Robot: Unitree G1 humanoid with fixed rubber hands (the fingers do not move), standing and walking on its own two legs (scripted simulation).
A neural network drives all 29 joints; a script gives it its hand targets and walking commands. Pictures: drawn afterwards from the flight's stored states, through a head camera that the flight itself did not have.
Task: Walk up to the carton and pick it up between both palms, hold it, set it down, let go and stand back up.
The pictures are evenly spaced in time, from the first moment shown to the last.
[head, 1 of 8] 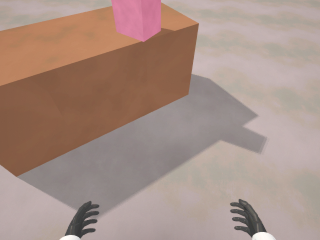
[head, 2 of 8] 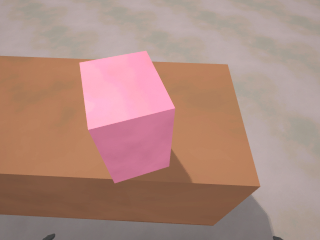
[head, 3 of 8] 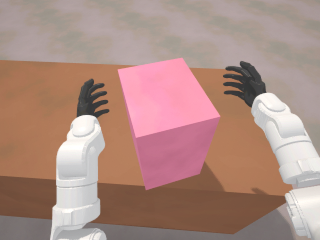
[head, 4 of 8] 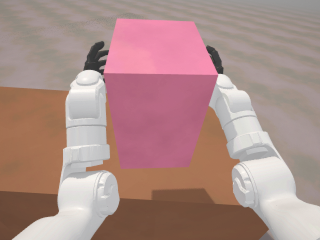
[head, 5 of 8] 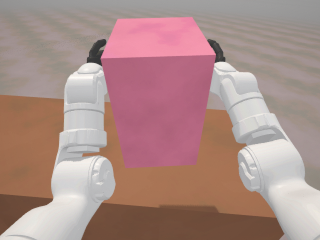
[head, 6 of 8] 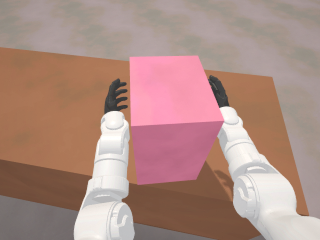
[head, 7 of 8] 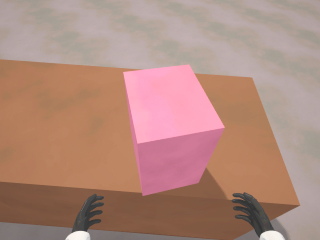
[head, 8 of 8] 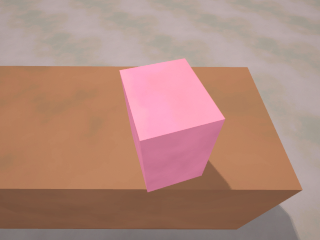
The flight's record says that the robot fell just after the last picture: no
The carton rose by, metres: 0.26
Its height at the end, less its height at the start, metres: +0.00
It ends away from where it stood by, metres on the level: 0.02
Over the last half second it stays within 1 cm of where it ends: yes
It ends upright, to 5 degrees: yes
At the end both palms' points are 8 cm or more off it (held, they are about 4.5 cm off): yes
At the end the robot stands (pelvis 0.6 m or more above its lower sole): yes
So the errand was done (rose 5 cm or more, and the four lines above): yes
